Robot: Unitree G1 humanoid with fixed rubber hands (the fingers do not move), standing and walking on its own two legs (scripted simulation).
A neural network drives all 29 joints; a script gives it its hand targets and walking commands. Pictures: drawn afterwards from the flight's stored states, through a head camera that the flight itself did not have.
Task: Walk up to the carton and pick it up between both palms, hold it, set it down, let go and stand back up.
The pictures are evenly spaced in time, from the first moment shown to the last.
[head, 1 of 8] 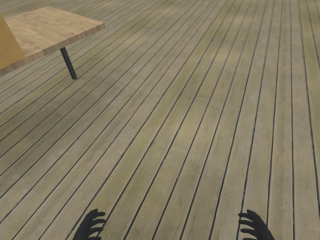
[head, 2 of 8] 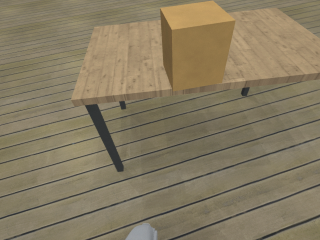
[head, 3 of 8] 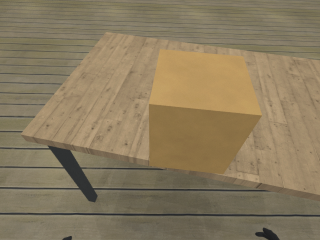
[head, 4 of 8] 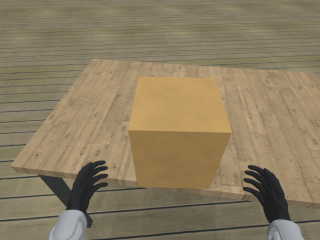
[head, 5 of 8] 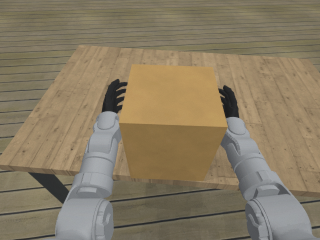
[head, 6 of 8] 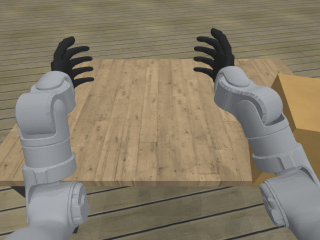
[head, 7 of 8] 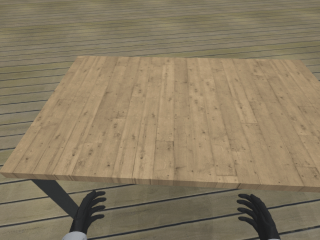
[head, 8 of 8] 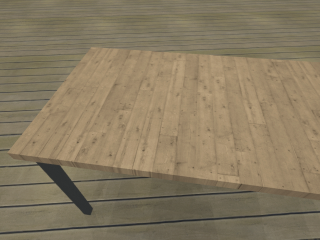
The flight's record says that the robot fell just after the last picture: no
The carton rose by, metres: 0.01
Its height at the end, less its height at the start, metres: -0.74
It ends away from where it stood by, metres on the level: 0.90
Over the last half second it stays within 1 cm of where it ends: yes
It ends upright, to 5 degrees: no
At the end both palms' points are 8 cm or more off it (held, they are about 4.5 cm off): yes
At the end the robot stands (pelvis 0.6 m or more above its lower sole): yes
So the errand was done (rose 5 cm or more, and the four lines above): no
